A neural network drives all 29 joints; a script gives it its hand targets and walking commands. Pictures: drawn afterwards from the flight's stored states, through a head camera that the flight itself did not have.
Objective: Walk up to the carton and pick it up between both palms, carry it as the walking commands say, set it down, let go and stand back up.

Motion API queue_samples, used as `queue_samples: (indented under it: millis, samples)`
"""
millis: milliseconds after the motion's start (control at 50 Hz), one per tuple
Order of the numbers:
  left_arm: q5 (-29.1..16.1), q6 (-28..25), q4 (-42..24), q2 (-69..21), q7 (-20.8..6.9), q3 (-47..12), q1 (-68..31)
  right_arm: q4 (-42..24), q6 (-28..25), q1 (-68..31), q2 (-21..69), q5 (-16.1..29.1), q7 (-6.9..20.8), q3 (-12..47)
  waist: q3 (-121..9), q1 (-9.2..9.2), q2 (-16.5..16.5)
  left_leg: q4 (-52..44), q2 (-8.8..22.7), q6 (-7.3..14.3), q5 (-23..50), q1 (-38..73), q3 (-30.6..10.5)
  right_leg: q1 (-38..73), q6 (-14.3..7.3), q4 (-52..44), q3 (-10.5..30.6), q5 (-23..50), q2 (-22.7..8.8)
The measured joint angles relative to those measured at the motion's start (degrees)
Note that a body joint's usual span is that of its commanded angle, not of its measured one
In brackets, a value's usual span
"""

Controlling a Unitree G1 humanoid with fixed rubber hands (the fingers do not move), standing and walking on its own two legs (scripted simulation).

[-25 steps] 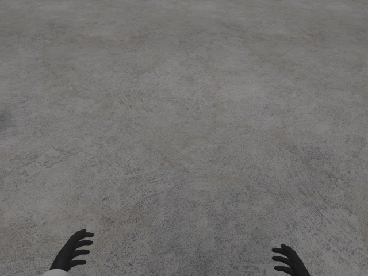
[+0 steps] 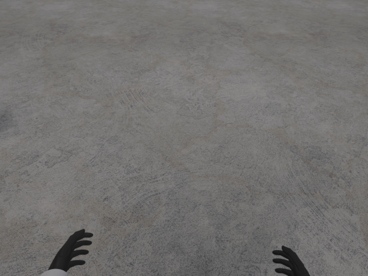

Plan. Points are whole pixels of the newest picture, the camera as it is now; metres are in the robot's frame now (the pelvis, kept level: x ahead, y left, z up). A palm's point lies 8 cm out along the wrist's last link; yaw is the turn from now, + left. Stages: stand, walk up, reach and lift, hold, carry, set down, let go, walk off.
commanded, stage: walk up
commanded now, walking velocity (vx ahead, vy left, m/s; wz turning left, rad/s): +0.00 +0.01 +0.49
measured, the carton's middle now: out of the picture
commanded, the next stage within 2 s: none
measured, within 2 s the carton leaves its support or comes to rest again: neither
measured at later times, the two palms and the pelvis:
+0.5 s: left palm out of the picture +0.05 +0.32 -0.08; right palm out of the picture +0.13 -0.19 -0.09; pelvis -0.03 +0.04 +0.01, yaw +12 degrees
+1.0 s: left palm out of the picture -0.12 +0.33 -0.05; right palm (226, 260) +0.19 -0.09 -0.09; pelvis -0.02 +0.07 +0.03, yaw +27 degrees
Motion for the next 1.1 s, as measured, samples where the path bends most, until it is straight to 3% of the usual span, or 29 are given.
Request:
queue_samples:
  millis: [100,180,240,320,460,580,640,700,780,840,960,1100]
  samples:
    - [0.00,3.95,0.00,0.01,0.17,0.02,-0.58,0.04,4.68,0.45,-0.04,0.00,0.36,-0.01,0.74,0.05,0.45,1.38,-0.81,0.00,0.83,-2.46,-0.35,-0.16,0.43,-0.90,-2.19,0.40,-1.51]
    - [0.00,5.74,0.15,0.00,0.58,0.00,-0.47,-0.01,6.64,1.10,-0.06,0.00,0.43,-0.01,0.72,0.01,0.27,7.22,-1.26,0.00,-7.77,-4.86,-0.43,0.05,1.26,-1.28,-5.63,0.31,-4.08]
    - [0.00,6.60,0.19,-0.03,0.72,0.00,-0.36,-0.05,6.15,1.06,-0.05,0.00,0.53,-0.01,0.89,-0.03,0.15,2.32,-0.42,0.32,0.15,-3.02,-0.42,-0.20,2.66,0.52,-7.50,-1.24,-5.37]
    - [0.00,8.19,0.27,-0.04,0.79,0.00,0.27,-0.02,5.43,1.06,0.00,0.00,0.54,-0.02,1.00,-0.08,-0.35,0.37,-1.30,2.93,1.03,-3.00,-0.65,-5.11,2.70,11.64,-2.69,-10.88,-2.26]
    - [0.00,7.61,0.23,-0.01,0.78,0.00,0.04,-0.01,5.77,1.06,0.03,0.00,0.54,-0.01,1.61,0.00,-0.81,-5.67,-2.85,3.48,5.57,-2.01,-0.77,-7.90,2.70,15.63,-0.81,-8.35,-1.06]
    - [0.00,7.79,0.19,-0.01,0.78,-0.01,-0.23,-0.01,6.79,1.07,0.05,0.00,0.54,-0.02,1.54,0.06,0.42,-5.95,-4.60,3.50,7.29,-3.32,-2.01,-2.19,2.70,5.77,-0.68,-8.06,0.02]
    - [0.00,7.52,0.35,-0.50,0.87,-0.01,0.74,0.02,7.03,1.06,-0.04,0.00,0.53,-0.19,1.66,0.03,2.11,-4.99,-5.67,3.14,5.94,-3.82,-2.66,2.97,1.26,-4.53,-1.27,-0.50,0.05]
    - [0.00,7.74,0.36,-0.63,1.06,0.01,1.90,0.05,7.38,1.68,-0.02,0.00,0.56,-0.25,1.71,0.10,2.67,8.72,-6.61,2.31,-1.56,-8.87,-2.63,4.27,-0.54,-6.16,-3.76,0.75,-2.14]
    - [0.00,6.11,0.66,-0.64,1.48,0.00,3.70,0.01,7.35,1.71,-0.04,0.01,2.37,-0.30,1.67,0.06,2.24,22.55,-4.21,1.46,0.31,-14.60,-2.73,6.31,-0.49,-10.78,-6.78,2.17,-4.83]
    - [0.00,4.28,1.71,-0.66,1.56,-0.02,6.43,-0.05,7.18,1.74,-0.07,0.00,3.82,-0.32,1.61,0.03,0.97,25.83,-1.50,1.23,3.56,-16.21,-2.79,8.27,0.10,-14.01,-7.88,3.11,-7.01]
    - [0.00,2.15,3.96,-0.66,1.56,-0.02,12.72,-0.05,6.09,1.74,-0.08,0.00,4.14,-0.36,1.59,0.04,0.26,24.80,2.43,0.31,7.71,-16.70,-2.77,14.05,2.10,-19.45,-10.57,3.39,-10.03]
    - [0.00,2.08,4.74,-0.67,1.01,-0.03,15.24,-0.08,4.82,1.74,-0.10,0.00,4.20,-0.35,1.50,-0.02,1.58,10.52,4.89,0.30,4.76,-11.10,-2.81,20.39,6.89,-19.13,-14.45,-1.67,-11.27]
